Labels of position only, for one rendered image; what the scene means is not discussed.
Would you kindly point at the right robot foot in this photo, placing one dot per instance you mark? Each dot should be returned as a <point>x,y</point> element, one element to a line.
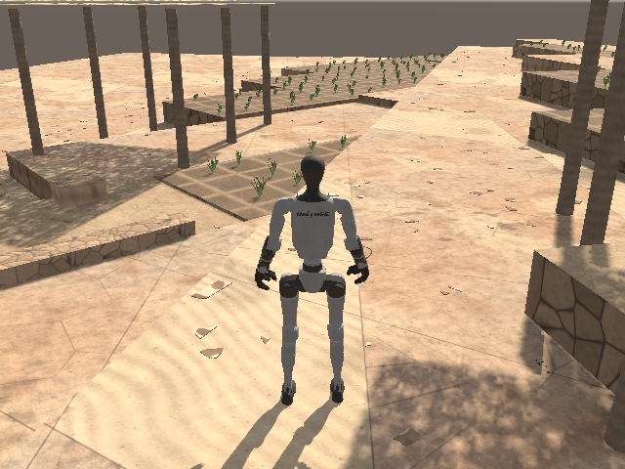
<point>337,395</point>

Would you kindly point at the robot left forearm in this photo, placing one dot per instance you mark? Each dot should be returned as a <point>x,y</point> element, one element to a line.
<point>266,258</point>

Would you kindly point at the left robot upper arm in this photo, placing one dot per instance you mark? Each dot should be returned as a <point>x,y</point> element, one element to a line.
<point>281,207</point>

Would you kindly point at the right robot upper arm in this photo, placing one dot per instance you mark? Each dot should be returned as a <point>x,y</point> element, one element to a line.
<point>343,206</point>

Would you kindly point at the robot foot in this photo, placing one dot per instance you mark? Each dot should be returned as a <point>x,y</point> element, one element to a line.
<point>337,395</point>
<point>287,397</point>

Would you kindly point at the robot right forearm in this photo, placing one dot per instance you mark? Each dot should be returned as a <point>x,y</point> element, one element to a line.
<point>358,255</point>

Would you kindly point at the robot left hand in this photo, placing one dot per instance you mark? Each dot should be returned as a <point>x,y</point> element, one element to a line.
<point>266,276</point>

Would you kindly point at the left robot foot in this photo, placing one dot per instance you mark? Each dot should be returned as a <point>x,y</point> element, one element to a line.
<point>287,397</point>

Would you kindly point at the robot right hand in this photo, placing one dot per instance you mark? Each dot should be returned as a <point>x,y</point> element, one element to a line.
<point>355,270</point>

